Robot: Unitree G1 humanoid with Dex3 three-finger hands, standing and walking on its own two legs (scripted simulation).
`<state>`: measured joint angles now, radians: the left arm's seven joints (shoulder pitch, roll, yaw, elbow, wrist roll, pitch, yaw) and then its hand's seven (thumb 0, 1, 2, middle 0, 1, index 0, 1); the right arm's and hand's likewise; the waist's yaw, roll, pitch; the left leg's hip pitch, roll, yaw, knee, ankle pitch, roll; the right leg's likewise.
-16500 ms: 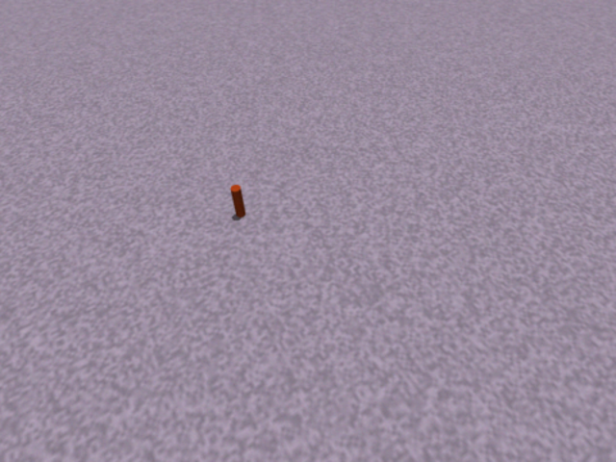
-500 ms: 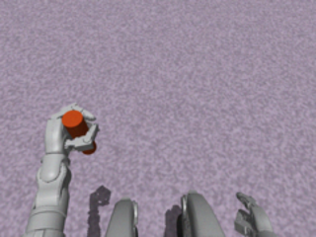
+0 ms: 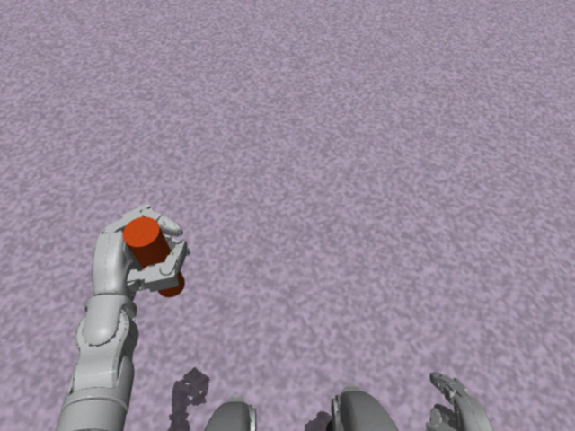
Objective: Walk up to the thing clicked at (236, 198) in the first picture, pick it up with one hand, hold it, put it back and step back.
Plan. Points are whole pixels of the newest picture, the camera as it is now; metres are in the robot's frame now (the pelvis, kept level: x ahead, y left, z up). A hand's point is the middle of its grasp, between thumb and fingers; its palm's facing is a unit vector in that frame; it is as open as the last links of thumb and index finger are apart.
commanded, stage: lift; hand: left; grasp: from the side
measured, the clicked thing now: (158, 261) +0.35 +0.19 +0.01
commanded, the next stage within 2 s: hold in 0.38 s
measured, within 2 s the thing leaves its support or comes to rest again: neither
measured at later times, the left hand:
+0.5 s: hand (167, 245) +0.35 +0.16 +0.06, palm faces +0.03 -1.00 -0.01, open 5.3 cm
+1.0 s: hand (164, 239) +0.34 +0.16 +0.08, palm faces +0.03 -1.00 -0.02, open 5.3 cm
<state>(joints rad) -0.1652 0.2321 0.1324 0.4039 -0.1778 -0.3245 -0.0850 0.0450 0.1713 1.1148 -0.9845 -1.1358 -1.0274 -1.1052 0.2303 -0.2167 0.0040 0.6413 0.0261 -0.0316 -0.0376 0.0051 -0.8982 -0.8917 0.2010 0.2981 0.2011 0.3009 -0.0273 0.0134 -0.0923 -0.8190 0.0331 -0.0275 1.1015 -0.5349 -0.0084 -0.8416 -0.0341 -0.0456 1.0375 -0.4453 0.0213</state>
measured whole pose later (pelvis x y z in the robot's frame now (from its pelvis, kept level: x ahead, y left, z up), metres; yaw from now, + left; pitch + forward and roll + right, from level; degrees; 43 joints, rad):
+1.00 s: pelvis +0.02 -0.01 +0.04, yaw +0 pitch +7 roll -1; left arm -0.14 0.21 0.14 0.46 -0.18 -0.35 -0.13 0.04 0.18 1.10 -0.98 -1.15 -1.02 -1.12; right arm 0.23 -0.22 -0.01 0.66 0.02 0.00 -0.05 0.01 -0.91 -0.89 0.20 0.30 0.20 0.30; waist -0.02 0.01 -0.03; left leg -0.52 0.04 -0.01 0.85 -0.46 -0.02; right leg -0.56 -0.03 -0.04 0.82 -0.38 0.01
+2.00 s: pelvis +0.00 -0.01 +0.04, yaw +0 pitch +5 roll -1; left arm -0.14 0.20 0.14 0.49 -0.18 -0.36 -0.14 0.04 0.18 1.10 -0.97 -1.15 -1.02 -1.12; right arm 0.23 -0.22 -0.01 0.68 0.02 -0.03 -0.05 0.01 -0.90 -0.90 0.20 0.30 0.20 0.30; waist -0.02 0.01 -0.02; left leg -0.47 0.03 -0.01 0.81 -0.42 -0.02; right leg -0.51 -0.03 -0.03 0.77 -0.34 0.01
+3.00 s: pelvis +0.00 +0.00 +0.04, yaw +0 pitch +5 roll -1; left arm -0.15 0.20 0.12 0.47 -0.16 -0.36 -0.12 0.04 0.18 1.10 -0.97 -1.15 -1.02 -1.12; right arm 0.23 -0.22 -0.01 0.67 0.02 -0.03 -0.03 0.01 -0.90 -0.90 0.20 0.30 0.20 0.30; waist -0.02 0.01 -0.02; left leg -0.48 0.03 -0.01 0.82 -0.43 -0.01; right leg -0.52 -0.03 -0.04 0.78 -0.35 0.02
